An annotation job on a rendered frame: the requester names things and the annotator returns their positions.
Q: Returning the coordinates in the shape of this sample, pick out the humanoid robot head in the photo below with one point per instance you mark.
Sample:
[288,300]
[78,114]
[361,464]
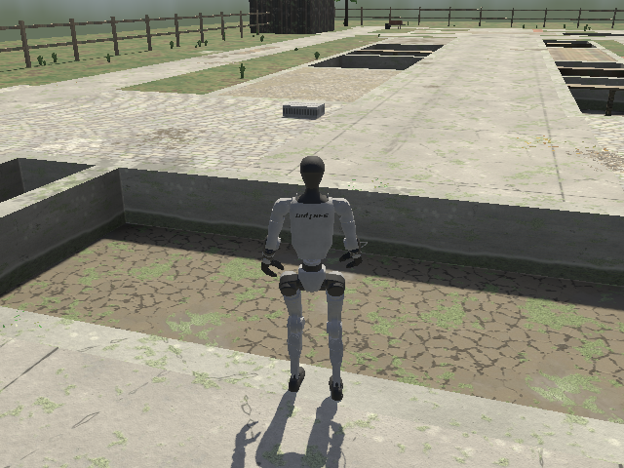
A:
[312,169]

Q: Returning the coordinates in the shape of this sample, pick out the right robot hand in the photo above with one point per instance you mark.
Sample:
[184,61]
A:
[356,261]

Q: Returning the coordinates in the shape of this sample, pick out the robot left foot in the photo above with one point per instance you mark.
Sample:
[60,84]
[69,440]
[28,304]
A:
[294,383]

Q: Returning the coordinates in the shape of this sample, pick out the robot left forearm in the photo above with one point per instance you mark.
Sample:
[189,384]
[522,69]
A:
[267,255]

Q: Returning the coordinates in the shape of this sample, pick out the robot right upper arm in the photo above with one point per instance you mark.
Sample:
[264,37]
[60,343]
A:
[342,207]

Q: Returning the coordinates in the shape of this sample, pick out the robot right forearm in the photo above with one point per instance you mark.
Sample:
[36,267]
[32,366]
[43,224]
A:
[356,253]

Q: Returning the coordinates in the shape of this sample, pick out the robot left upper arm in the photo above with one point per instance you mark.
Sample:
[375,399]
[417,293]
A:
[281,207]

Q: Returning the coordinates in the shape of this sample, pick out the left robot hand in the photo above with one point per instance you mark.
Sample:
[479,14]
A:
[267,271]

